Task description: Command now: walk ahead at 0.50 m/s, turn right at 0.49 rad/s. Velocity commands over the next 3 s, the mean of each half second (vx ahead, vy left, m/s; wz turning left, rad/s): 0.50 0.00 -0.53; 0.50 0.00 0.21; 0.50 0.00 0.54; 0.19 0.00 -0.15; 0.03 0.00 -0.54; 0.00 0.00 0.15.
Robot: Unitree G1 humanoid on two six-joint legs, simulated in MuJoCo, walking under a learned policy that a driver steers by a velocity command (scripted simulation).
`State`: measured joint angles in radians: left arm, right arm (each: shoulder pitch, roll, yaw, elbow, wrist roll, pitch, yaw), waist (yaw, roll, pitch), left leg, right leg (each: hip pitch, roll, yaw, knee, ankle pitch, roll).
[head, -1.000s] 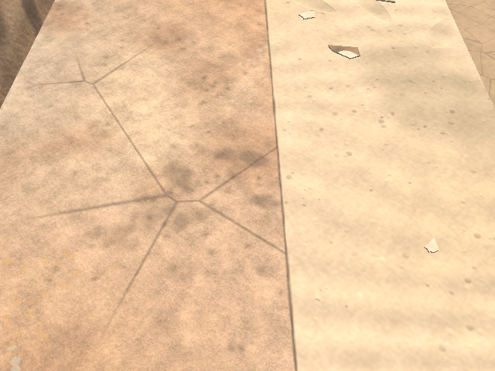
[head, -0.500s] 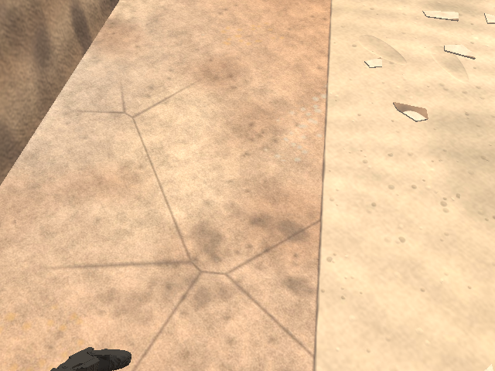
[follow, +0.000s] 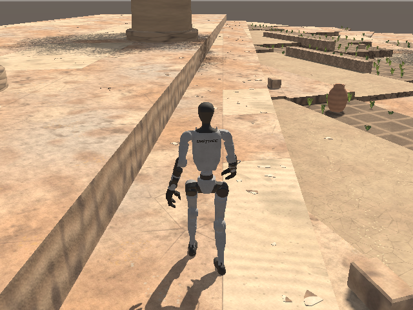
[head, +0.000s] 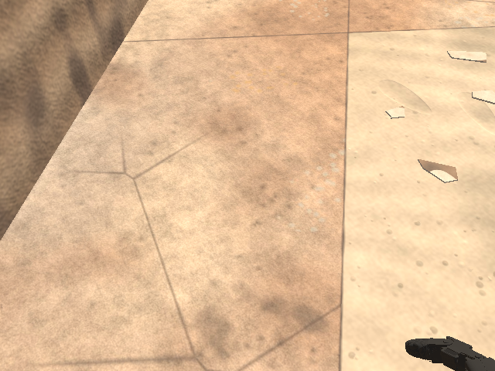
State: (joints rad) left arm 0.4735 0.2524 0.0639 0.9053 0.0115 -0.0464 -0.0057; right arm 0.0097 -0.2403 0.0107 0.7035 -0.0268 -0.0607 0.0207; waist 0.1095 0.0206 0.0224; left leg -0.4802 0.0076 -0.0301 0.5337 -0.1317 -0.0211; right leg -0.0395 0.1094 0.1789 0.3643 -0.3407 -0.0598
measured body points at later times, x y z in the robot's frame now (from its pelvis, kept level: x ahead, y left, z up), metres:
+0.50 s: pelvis +0.24 -0.02 -0.01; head +0.28 -0.03 +0.44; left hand +0.52 +0.13 -0.09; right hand +0.13 -0.26 -0.14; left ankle +0.12 +0.12 -0.74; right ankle +0.34 -0.15 -0.71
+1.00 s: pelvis +0.49 -0.10 +0.00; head +0.52 -0.11 +0.45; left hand +0.50 +0.15 -0.14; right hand +0.61 -0.36 -0.12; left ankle +0.66 -0.02 -0.70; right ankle +0.35 -0.15 -0.74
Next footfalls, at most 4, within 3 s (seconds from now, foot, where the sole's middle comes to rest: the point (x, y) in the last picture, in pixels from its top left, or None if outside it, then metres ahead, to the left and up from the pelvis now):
0.02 left None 0.16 0.11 -0.77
0.54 right None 0.38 -0.16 -0.77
1.10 left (303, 292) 0.70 -0.05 -0.77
1.62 right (343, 205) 1.03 -0.17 -0.77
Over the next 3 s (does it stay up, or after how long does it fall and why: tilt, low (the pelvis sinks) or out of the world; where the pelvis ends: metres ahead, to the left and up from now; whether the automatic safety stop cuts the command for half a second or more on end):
stays up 0.87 -0.10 0.00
